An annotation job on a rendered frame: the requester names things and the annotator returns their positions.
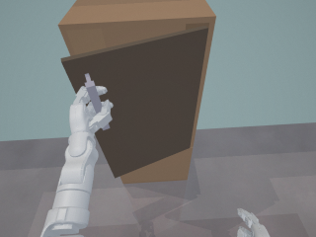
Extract handle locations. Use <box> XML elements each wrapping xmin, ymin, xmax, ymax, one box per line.
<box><xmin>85</xmin><ymin>73</ymin><xmax>110</xmax><ymax>130</ymax></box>

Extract cupboard door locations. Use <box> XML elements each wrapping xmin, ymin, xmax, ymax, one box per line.
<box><xmin>60</xmin><ymin>26</ymin><xmax>209</xmax><ymax>178</ymax></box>

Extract left robot hand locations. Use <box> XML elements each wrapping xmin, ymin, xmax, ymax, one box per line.
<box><xmin>69</xmin><ymin>86</ymin><xmax>114</xmax><ymax>137</ymax></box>

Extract right robot hand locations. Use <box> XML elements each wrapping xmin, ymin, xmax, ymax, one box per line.
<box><xmin>237</xmin><ymin>208</ymin><xmax>270</xmax><ymax>237</ymax></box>

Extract left robot forearm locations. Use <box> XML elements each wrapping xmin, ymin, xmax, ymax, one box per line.
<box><xmin>40</xmin><ymin>131</ymin><xmax>99</xmax><ymax>237</ymax></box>

